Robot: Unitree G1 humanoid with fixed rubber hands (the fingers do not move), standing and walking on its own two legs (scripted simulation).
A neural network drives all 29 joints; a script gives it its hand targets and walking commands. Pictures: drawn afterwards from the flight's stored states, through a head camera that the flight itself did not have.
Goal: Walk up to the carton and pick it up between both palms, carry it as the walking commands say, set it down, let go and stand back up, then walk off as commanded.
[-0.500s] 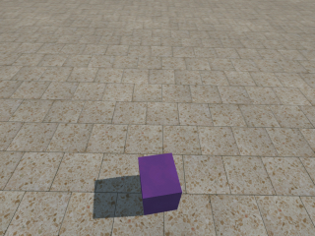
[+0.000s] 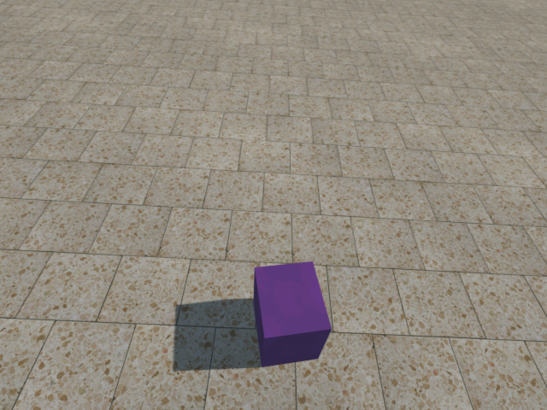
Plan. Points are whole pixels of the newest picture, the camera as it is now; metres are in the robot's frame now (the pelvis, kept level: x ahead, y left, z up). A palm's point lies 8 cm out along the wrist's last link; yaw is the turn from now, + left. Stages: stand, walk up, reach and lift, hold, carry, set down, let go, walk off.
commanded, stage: walk up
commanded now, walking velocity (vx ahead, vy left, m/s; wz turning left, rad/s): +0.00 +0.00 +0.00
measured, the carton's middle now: (287, 314) +0.58 -0.06 -0.65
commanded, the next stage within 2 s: none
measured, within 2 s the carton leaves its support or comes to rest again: neither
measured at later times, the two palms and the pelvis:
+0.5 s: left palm out of the picture +0.03 +0.21 -0.15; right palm out of the picture +0.05 -0.23 -0.15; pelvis +0.05 +0.00 +0.00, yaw +0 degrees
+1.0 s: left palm out of the picture +0.08 +0.23 -0.17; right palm out of the picture +0.07 -0.22 -0.17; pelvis +0.09 +0.00 -0.02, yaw -1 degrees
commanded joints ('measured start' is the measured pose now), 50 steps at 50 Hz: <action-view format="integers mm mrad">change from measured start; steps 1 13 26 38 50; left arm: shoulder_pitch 78 108 104 115 168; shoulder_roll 36 55 18 -3 23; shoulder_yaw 8 16 5 -5 6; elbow -13 4 8 8 -1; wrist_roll -1 4 -4 -4 -2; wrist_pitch -16 -40 -40 -40 -44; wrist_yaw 11 14 21 29 35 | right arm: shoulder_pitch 26 60 62 92 93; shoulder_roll -134 -104 -97 -95 -93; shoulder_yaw -27 -30 -15 -7 -8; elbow -12 48 62 88 58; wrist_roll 1 1 6 12 12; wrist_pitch -12 -11 -9 -13 -21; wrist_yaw -6 1 -9 -17 -20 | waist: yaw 13 2 -2 -6 13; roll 171 -26 42 58 41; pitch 3 -11 33 47 8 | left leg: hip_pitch -27 -39 -3 19 -39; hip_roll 183 78 103 111 102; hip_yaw -165 -32 -40 -38 -6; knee -108 0 -18 45 195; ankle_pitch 246 -80 125 291 435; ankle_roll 44 15 15 22 6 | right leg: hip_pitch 85 142 126 105 141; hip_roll -40 -106 -84 -65 -83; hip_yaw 9 112 54 24 59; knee -77 -128 -63 31 128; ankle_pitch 76 4 230 272 403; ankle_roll -13 -64 -57 -54 -88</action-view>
